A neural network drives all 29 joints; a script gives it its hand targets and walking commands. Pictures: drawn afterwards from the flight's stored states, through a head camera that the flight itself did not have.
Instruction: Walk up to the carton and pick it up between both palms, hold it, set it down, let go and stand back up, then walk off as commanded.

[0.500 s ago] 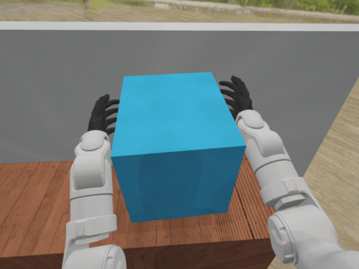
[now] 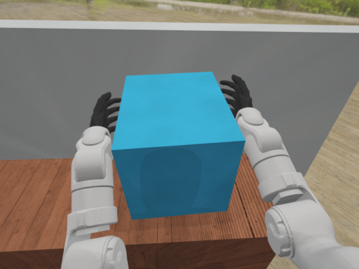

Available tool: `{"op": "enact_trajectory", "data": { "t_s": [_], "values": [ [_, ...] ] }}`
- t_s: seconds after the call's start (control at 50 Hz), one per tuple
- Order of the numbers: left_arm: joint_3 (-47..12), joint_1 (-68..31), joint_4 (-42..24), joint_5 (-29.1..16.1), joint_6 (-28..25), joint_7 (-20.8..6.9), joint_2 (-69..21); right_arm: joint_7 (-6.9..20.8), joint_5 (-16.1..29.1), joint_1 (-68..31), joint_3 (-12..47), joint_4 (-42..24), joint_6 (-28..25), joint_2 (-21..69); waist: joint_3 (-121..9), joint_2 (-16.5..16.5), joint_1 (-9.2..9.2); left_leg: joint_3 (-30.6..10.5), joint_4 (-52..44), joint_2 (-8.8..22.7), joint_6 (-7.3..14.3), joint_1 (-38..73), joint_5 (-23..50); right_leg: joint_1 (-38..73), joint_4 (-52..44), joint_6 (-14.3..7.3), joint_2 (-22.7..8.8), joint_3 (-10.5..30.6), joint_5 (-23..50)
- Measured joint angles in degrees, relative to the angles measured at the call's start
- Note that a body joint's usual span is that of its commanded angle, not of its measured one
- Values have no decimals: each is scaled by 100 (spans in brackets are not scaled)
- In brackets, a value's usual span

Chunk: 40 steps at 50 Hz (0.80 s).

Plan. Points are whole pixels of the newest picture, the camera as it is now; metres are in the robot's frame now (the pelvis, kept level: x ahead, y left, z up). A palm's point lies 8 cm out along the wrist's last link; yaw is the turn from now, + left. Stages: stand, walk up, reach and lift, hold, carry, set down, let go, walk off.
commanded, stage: hold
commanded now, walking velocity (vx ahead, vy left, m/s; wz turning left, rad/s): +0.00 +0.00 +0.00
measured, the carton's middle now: (174, 140) +0.36 +0.00 +0.15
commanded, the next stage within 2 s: none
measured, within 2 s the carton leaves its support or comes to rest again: neither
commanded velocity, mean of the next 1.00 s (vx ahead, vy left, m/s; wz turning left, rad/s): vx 0.00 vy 0.00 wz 0.00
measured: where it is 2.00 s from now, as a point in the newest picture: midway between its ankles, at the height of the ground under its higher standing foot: outside the picture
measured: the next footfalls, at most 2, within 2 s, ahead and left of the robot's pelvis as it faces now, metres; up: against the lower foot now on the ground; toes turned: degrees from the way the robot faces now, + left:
none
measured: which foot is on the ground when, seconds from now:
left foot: down 0.00-1.00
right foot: down 0.00-1.00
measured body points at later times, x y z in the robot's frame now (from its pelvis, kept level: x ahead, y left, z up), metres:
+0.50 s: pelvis +0.00 +0.00 +0.00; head -0.07 +0.02 +0.44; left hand +0.36 +0.16 +0.20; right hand +0.38 -0.15 +0.23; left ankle +0.04 +0.14 -0.75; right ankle -0.01 -0.11 -0.75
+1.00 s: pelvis +0.00 +0.00 +0.00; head -0.07 +0.02 +0.44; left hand +0.36 +0.16 +0.20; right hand +0.38 -0.15 +0.22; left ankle +0.04 +0.14 -0.75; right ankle -0.01 -0.11 -0.75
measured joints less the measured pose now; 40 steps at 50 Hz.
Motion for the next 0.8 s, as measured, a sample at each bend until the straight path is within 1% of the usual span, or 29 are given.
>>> {"op": "enact_trajectory", "data": {
  "t_s": [0.22,0.5,0.7,0.8],
  "values": [
    [-126,207,-270,-3,-25,47,4,-45,160,153,182,-195,-80,-56,-2,0,-86,7,55,15,5,-47,-42,1,-59,10,20,15,24],
    [-140,238,-335,-34,15,76,5,-53,163,187,206,-249,-66,-56,-37,25,-28,15,51,0,12,6,-69,38,-34,14,7,28,-15],
    [-116,217,-252,-16,43,68,-9,-34,134,169,147,-158,-35,-29,9,13,-50,-5,28,1,0,46,-60,79,-45,2,11,11,-20],
    [-144,266,-387,-25,41,71,-9,-73,187,237,254,-297,-65,-76,28,23,-77,-14,34,10,-6,21,-59,64,-59,-3,23,6,-9]
  ]
}}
